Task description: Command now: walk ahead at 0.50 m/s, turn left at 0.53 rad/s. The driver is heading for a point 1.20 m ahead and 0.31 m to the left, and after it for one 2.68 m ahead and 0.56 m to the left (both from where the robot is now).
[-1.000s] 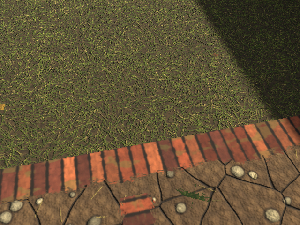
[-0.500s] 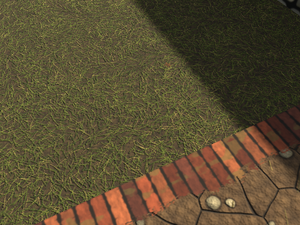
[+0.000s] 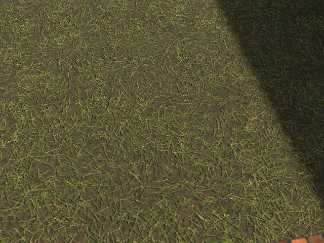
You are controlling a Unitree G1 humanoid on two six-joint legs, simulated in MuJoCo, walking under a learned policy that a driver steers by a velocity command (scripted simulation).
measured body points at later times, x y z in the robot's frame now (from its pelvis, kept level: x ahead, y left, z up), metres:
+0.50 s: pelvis +0.28 -0.04 +0.01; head +0.31 -0.05 +0.46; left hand +0.36 +0.26 -0.08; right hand +0.46 -0.29 -0.10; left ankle +0.17 +0.06 -0.64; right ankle +0.35 -0.14 -0.73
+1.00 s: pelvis +0.52 +0.11 -0.03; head +0.55 +0.15 +0.42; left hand +0.47 +0.41 -0.14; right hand +0.79 -0.03 -0.13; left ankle +0.52 +0.19 -0.76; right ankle +0.55 -0.07 -0.67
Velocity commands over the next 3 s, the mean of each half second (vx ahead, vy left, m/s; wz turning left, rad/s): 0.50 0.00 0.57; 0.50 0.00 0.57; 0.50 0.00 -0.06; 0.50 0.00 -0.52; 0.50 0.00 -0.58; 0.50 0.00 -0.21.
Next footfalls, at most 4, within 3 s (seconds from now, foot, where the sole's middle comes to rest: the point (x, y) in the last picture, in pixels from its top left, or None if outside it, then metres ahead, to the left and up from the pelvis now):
0.34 right None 0.39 -0.13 -0.76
0.86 left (119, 219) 0.55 0.21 -0.80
1.34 right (126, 145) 0.92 0.21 -0.80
1.82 left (71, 122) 1.07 0.50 -0.80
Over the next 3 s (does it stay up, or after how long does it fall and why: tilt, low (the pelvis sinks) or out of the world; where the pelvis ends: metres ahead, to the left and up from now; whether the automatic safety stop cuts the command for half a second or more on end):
stays up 1.60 0.38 -0.03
